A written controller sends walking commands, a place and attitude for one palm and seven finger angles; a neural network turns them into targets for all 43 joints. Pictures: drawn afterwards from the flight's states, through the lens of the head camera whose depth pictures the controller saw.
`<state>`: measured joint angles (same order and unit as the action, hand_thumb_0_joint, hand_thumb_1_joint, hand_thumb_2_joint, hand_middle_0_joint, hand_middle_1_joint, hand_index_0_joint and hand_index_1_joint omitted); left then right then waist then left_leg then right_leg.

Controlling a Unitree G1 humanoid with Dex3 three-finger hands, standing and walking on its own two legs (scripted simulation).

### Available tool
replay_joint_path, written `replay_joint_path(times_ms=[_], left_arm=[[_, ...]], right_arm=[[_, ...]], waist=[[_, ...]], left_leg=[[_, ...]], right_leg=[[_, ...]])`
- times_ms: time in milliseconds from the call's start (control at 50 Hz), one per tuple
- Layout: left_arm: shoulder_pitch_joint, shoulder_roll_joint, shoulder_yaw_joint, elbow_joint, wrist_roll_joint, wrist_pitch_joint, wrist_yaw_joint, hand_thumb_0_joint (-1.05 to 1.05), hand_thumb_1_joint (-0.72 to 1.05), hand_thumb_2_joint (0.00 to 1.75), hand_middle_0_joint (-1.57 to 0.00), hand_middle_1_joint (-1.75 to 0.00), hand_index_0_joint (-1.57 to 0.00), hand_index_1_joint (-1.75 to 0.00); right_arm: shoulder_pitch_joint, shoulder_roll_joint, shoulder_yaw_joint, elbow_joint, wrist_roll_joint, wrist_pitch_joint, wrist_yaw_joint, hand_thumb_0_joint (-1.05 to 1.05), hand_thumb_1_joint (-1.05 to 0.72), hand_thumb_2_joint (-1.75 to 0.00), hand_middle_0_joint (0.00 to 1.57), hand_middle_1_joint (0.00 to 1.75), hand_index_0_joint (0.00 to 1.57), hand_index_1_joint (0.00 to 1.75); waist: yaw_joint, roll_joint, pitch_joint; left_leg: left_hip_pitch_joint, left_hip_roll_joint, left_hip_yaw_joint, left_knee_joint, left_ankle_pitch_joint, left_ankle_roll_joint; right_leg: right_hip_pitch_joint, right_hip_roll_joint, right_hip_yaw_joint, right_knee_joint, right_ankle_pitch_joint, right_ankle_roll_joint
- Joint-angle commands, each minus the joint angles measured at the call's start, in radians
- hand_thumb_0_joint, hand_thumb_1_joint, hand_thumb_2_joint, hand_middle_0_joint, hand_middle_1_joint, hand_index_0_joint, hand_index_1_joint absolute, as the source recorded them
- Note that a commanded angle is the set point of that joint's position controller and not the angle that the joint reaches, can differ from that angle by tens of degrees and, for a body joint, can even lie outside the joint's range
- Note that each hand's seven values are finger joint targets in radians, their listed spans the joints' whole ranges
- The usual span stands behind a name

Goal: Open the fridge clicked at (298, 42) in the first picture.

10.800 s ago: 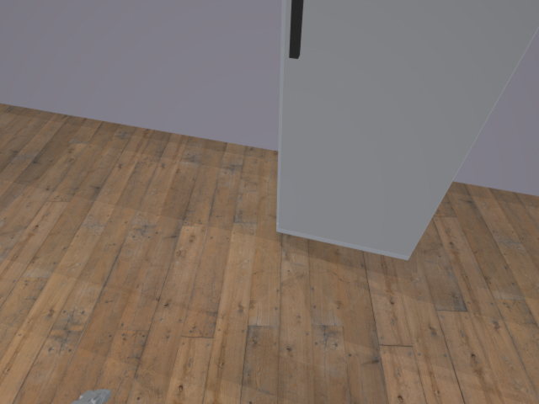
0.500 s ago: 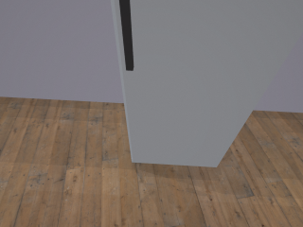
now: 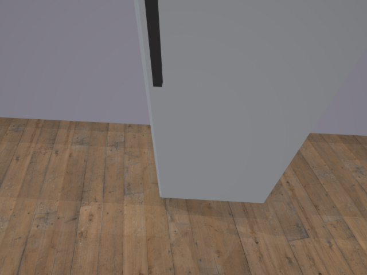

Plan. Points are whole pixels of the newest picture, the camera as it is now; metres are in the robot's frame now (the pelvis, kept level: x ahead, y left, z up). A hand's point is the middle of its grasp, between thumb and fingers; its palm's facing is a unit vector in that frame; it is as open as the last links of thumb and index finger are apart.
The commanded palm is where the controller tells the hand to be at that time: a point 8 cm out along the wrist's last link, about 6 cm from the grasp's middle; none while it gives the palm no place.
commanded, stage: shuffle to correct the standing spot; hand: left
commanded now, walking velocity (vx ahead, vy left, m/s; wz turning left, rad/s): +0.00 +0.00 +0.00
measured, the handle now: (155, 31) +0.59 +0.11 +0.25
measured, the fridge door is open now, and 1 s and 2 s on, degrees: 0 0 0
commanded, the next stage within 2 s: come to a stop and stand still in 0.62 s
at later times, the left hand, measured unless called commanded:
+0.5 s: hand out of the picture -0.02 +0.16 -0.20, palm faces +0.04 -0.99 -0.12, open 7.4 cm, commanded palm none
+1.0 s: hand (147, 253) +0.21 +0.11 -0.18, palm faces +0.10 -0.97 -0.22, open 7.2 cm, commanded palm none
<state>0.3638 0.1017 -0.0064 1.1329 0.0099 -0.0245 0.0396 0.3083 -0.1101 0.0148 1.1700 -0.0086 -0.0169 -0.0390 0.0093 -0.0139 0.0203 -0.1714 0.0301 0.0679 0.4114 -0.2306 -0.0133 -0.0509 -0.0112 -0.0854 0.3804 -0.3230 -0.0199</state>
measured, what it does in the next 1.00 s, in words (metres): walks ahead: right foot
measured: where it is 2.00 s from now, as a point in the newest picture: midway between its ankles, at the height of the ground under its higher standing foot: outside the picture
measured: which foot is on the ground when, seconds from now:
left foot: down 0.00-0.76, up 0.78-1.00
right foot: down 0.00-0.42, up 0.44-0.74, down 0.76-1.00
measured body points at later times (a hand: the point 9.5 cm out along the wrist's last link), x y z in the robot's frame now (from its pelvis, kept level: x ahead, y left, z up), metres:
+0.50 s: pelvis +0.06 +0.01 -0.02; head +0.07 +0.02 +0.43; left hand -0.02 +0.21 -0.19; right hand +0.03 -0.20 -0.17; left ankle -0.01 +0.13 -0.74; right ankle -0.06 -0.09 -0.69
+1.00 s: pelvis +0.14 -0.07 -0.01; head +0.18 -0.07 +0.44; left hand +0.20 +0.16 -0.16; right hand +0.19 -0.31 -0.17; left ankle +0.13 +0.04 -0.69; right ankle +0.22 -0.16 -0.74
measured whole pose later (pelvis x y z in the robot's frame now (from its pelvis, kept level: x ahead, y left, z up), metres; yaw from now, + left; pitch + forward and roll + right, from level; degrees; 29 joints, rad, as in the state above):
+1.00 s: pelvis +0.14 -0.07 -0.01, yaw +2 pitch -1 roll +1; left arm 0.16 0.15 0.05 1.00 0.02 0.00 0.04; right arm 0.21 -0.19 -0.05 1.05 -0.01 0.03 -0.03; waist 0.01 0.00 0.10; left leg -0.42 0.02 0.06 0.97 -0.47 -0.03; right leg -0.34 -0.06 -0.16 0.54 -0.17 -0.05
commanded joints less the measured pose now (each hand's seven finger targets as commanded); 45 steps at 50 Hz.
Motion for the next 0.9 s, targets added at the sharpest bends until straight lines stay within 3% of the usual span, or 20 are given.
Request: replay_joint_path(times_ms=[0,60,240,320,360,380,400,420,440,480,540,640,660,700,720,740,760,780,840,880], left_arm=[[0.122,0.073,0.017,-0.008,0.004,-0.006,0.006,0.00,0.90,0.90,-0.20,-0.30,-0.20,-0.30],[0.121,0.072,0.018,-0.006,0.004,-0.006,0.006,0.00,0.90,0.90,-0.20,-0.30,-0.20,-0.30],[0.159,0.090,0.047,-0.003,0.013,0.005,-0.015,0.00,0.90,0.90,-0.20,-0.30,-0.20,-0.30],[0.210,0.111,0.064,0.009,0.015,0.001,-0.014,0.00,0.90,0.90,-0.20,-0.30,-0.20,-0.30],[0.188,0.113,0.065,0.008,0.017,-0.003,-0.015,0.00,0.90,0.90,-0.20,-0.30,-0.20,-0.30],[0.149,0.098,0.061,-0.006,0.015,-0.005,-0.019,0.00,0.90,0.90,-0.20,-0.30,-0.20,-0.30],[0.105,0.067,0.055,-0.032,0.013,-0.012,-0.022,0.00,0.90,0.90,-0.20,-0.30,-0.20,-0.30],[-0.001,0.055,0.045,-0.080,0.012,-0.020,-0.023,0.00,0.90,0.90,-0.20,-0.30,-0.20,-0.30],[-0.038,0.086,0.061,-0.094,0.016,-0.016,-0.020,0.00,0.90,0.90,-0.20,-0.30,-0.20,-0.30],[-0.069,0.072,0.066,-0.111,0.020,-0.009,-0.033,0.00,0.90,0.90,-0.20,-0.30,-0.20,-0.30],[-0.055,0.028,0.067,-0.125,0.013,0.011,-0.057,0.00,0.90,0.90,-0.20,-0.30,-0.20,-0.30],[-0.087,0.047,0.077,-0.139,0.007,0.008,-0.066,0.00,0.90,0.90,-0.20,-0.30,-0.20,-0.30],[-0.046,0.061,0.081,-0.121,0.008,0.006,-0.065,0.00,0.90,0.90,-0.20,-0.30,-0.20,-0.30],[0.133,0.138,0.098,-0.064,0.015,-0.013,-0.054,0.00,0.90,0.90,-0.20,-0.30,-0.20,-0.30],[0.222,0.226,0.117,-0.039,0.019,-0.025,-0.039,0.00,0.90,0.90,-0.20,-0.30,-0.20,-0.30],[0.222,0.289,0.121,-0.056,0.007,-0.023,-0.028,0.00,0.90,0.90,-0.20,-0.30,-0.20,-0.30],[0.140,0.260,0.109,-0.083,-0.004,-0.015,-0.022,0.00,0.90,0.90,-0.20,-0.30,-0.20,-0.30],[0.018,0.220,0.097,-0.105,0.003,-0.011,-0.014,0.00,0.90,0.90,-0.20,-0.30,-0.20,-0.30],[-0.145,0.196,0.081,-0.169,0.016,0.000,-0.001,0.00,0.90,0.90,-0.20,-0.30,-0.20,-0.30],[-0.129,0.212,0.088,-0.165,0.020,0.010,0.007,0.00,0.90,0.90,-0.20,-0.30,-0.20,-0.30]], right_arm=[[0.068,-0.070,-0.012,-0.019,-0.003,-0.013,-0.009,0.00,-0.90,-0.90,0.20,0.30,0.20,0.30],[0.070,-0.069,-0.011,-0.018,-0.003,-0.014,-0.010,0.00,-0.90,-0.90,0.20,0.30,0.20,0.30],[0.055,-0.062,-0.032,-0.041,-0.012,-0.006,0.005,0.00,-0.90,-0.90,0.20,0.30,0.20,0.30],[0.031,-0.039,-0.035,-0.070,-0.015,-0.018,0.006,0.00,-0.90,-0.90,0.20,0.30,0.20,0.30],[0.076,-0.039,-0.037,-0.063,-0.015,-0.026,0.005,0.00,-0.90,-0.90,0.20,0.30,0.20,0.30],[0.158,-0.060,-0.043,-0.034,-0.016,-0.032,0.002,0.00,-0.90,-0.90,0.20,0.30,0.20,0.30],[0.300,-0.127,-0.062,0.021,-0.024,-0.041,-0.011,0.00,-0.90,-0.90,0.20,0.30,0.20,0.30],[0.431,-0.168,-0.067,0.065,-0.028,-0.040,-0.024,0.00,-0.90,-0.90,0.20,0.30,0.20,0.30],[0.441,-0.158,-0.053,0.077,-0.028,-0.035,-0.031,0.00,-0.90,-0.90,0.20,0.30,0.20,0.30],[0.328,-0.116,-0.049,0.033,-0.026,-0.047,-0.030,0.00,-0.90,-0.90,0.20,0.30,0.20,0.30],[0.178,-0.124,-0.052,-0.020,-0.025,-0.063,-0.025,0.00,-0.90,-0.90,0.20,0.30,0.20,0.30],[0.117,-0.164,-0.072,-0.045,-0.029,-0.047,-0.010,0.00,-0.90,-0.90,0.20,0.30,0.20,0.30],[0.112,-0.179,-0.077,-0.047,-0.028,-0.040,-0.007,0.00,-0.90,-0.90,0.20,0.30,0.20,0.30],[0.132,-0.166,-0.081,-0.049,-0.018,-0.033,0.006,0.00,-0.90,-0.90,0.20,0.30,0.20,0.30],[0.172,-0.110,-0.068,-0.055,-0.009,-0.029,0.019,0.00,-0.90,-0.90,0.20,0.30,0.20,0.30],[0.201,-0.064,-0.057,-0.088,0.002,-0.020,0.014,0.00,-0.90,-0.90,0.20,0.30,0.20,0.30],[0.175,-0.078,-0.061,-0.088,-0.001,-0.004,0.008,0.00,-0.90,-0.90,0.20,0.30,0.20,0.30],[0.156,-0.049,-0.059,-0.078,-0.001,0.000,0.009,0.00,-0.90,-0.90,0.20,0.30,0.20,0.30],[0.127,-0.047,-0.057,-0.070,0.002,0.028,0.007,0.00,-0.90,-0.90,0.20,0.30,0.20,0.30],[0.107,-0.045,-0.056,-0.076,0.002,0.044,0.009,0.00,-0.90,-0.90,0.20,0.30,0.20,0.30]], waist=[[0.005,0.002,0.062],[0.005,0.006,0.068],[0.012,-0.050,0.167],[0.017,-0.097,0.168],[-0.023,-0.057,0.139],[-0.063,0.042,0.103],[-0.111,0.218,0.043],[-0.155,0.333,0.071],[-0.135,0.249,0.110],[-0.083,0.057,0.182],[-0.018,0.149,0.157],[0.000,0.182,0.141],[0.022,0.161,0.115],[0.097,-0.023,-0.016],[0.129,-0.259,-0.118],[0.094,-0.416,-0.206],[0.078,-0.271,-0.145],[0.033,-0.142,-0.042],[-0.017,-0.127,0.041],[-0.005,-0.084,-0.002]], left_leg=[[0.024,0.076,-0.069,-0.038,0.247,0.045],[0.021,0.076,-0.071,-0.041,0.253,0.047],[-0.158,0.042,-0.021,0.085,-0.101,0.059],[-0.247,0.009,0.054,0.241,-0.092,0.052],[-0.144,0.009,0.060,0.184,-0.052,0.060],[0.014,0.041,-0.001,0.111,0.113,0.085],[0.227,0.190,-0.221,0.054,0.382,0.163],[0.346,0.342,-0.416,-0.033,0.772,0.260],[0.302,0.379,-0.405,-0.025,0.855,0.296],[0.155,0.384,-0.350,-0.074,0.643,0.276],[0.047,0.298,-0.213,-0.162,0.352,0.211],[-0.069,0.226,-0.074,-0.128,0.250,0.150],[-0.080,0.220,-0.061,-0.076,0.258,0.141],[-0.120,0.140,0.001,0.193,0.229,0.080],[-0.245,0.052,0.068,0.470,-0.051,0.043],[-0.297,-0.027,0.013,0.742,-0.397,0.031],[-0.283,0.023,-0.074,0.805,-0.383,0.035],[-0.262,0.042,-0.053,0.799,-0.319,0.032],[-0.172,0.067,-0.071,0.691,-0.251,0.011],[-0.169,0.035,-0.038,0.586,-0.255,-0.007]], right_leg=[[-0.094,-0.102,0.077,-0.065,0.283,-0.017],[-0.094,-0.103,0.075,-0.067,0.279,-0.017],[-0.129,-0.112,0.126,-0.052,-0.139,-0.074],[-0.053,-0.176,0.190,-0.032,0.061,-0.126],[-0.088,-0.159,0.130,0.075,0.244,-0.124],[-0.175,-0.094,0.042,0.238,0.356,-0.094],[-0.371,-0.015,-0.042,0.502,0.260,-0.045],[-0.613,0.042,-0.038,0.749,-0.235,-0.029],[-0.667,-0.001,0.057,0.869,-0.263,-0.045],[-0.676,-0.071,0.089,0.868,-0.177,-0.041],[-0.585,-0.101,0.083,0.728,-0.065,-0.020],[-0.326,-0.049,-0.041,0.363,0.035,-0.010],[-0.250,-0.026,-0.059,0.311,0.071,-0.012],[0.024,-0.010,-0.052,0.161,0.166,-0.012],[0.186,-0.205,0.157,0.069,0.149,-0.056],[0.170,-0.414,0.478,-0.062,0.281,-0.125],[0.050,-0.404,0.444,-0.089,0.290,-0.159],[-0.099,-0.386,0.364,-0.100,0.291,-0.150],[-0.340,-0.350,0.215,-0.081,0.430,-0.149],[-0.275,-0.342,0.173,-0.062,0.516,-0.163]])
